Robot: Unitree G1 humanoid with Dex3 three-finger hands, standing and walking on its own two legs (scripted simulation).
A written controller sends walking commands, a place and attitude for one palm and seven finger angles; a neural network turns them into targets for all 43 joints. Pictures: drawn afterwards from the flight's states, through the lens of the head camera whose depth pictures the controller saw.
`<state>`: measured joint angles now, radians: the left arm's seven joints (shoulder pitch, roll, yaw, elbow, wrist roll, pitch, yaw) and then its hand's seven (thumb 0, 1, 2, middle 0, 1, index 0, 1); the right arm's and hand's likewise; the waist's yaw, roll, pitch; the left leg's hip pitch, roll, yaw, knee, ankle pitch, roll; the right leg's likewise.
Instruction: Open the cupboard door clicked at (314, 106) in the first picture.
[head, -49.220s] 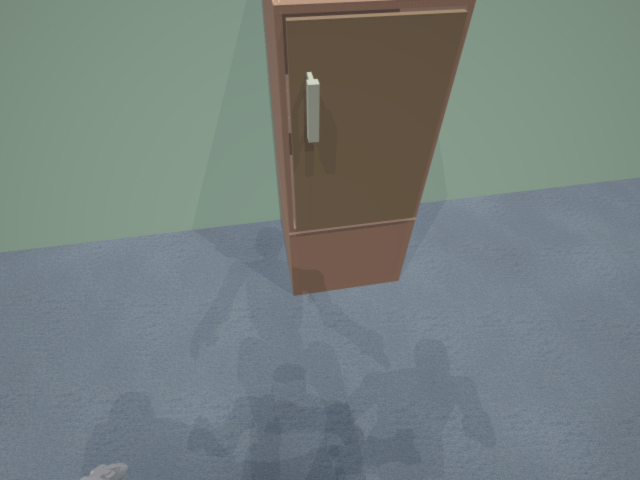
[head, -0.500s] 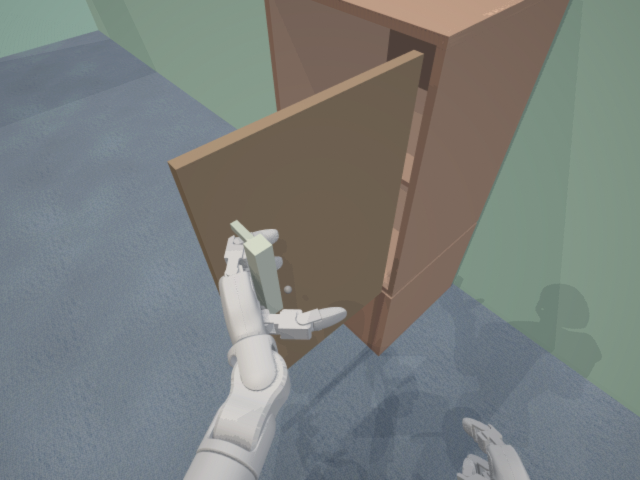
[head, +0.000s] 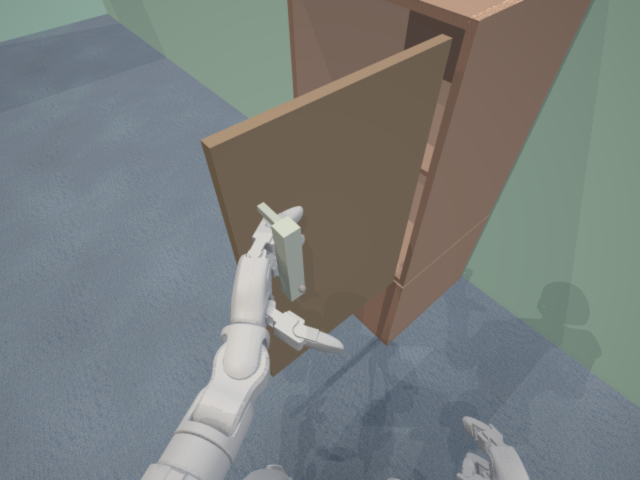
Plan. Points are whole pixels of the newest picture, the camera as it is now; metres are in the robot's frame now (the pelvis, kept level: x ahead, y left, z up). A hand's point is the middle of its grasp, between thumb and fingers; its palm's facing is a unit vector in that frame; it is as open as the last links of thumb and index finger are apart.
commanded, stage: slide the hand sideways off the handle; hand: left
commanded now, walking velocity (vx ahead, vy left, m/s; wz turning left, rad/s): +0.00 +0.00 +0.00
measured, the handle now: (280, 252) +0.38 +0.08 +0.08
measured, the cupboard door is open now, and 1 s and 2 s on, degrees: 89 92 92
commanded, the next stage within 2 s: draw the hand back to the body in 1.06 s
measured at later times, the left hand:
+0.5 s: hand (291, 322) +0.28 +0.05 +0.08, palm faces -0.11 -0.99 -0.01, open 16.3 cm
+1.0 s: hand (252, 353) +0.24 +0.09 +0.07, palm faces -0.08 -1.00 -0.04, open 16.3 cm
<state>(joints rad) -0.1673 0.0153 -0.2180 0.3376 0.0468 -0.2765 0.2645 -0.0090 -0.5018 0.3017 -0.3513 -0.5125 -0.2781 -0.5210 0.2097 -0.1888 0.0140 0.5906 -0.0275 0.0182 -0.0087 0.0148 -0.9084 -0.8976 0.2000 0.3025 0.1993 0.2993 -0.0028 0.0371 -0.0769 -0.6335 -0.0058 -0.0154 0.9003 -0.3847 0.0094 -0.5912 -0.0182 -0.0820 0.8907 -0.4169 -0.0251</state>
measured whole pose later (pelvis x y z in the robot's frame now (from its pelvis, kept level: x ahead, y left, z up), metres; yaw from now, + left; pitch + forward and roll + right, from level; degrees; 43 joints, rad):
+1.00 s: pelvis +0.03 -0.02 -0.01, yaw +0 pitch +9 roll +0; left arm 0.47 0.15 -0.06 -0.23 -0.15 -0.27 -0.10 -0.01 -0.50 0.30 -0.16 -0.30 -0.16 -0.30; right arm 0.27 -0.23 0.02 0.45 0.01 -0.09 -0.02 0.02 -0.91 -0.90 0.20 0.30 0.20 0.30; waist 0.00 0.05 -0.10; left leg -0.63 0.02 -0.02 0.95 -0.46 -0.02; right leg -0.60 0.01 -0.08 0.95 -0.50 -0.05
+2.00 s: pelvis +0.04 +0.02 +0.04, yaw -1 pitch -2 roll -1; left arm 0.53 0.30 0.14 -0.42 -0.04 -0.05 0.11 0.00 -0.03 0.50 -0.17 -0.30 -0.17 -0.30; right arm 0.23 -0.21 0.07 0.57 0.00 -0.13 -0.10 0.02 -0.91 -0.90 0.20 0.30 0.20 0.30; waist 0.05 0.06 -0.01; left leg -0.25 -0.01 0.01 0.60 -0.32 0.03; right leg -0.20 -0.01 -0.05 0.55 -0.32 0.00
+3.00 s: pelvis +0.04 +0.00 +0.05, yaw -2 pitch -2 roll -1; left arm 0.47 0.36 0.39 -0.39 -0.06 -0.14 0.11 0.02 0.88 0.90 -0.21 -0.30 -0.21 -0.30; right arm 0.17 -0.23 0.02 0.61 0.00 -0.06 -0.07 0.02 -0.91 -0.90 0.20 0.30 0.20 0.30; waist 0.03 0.07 0.03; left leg -0.16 0.02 0.01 0.45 -0.24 0.00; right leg -0.11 0.03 -0.05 0.37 -0.22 -0.02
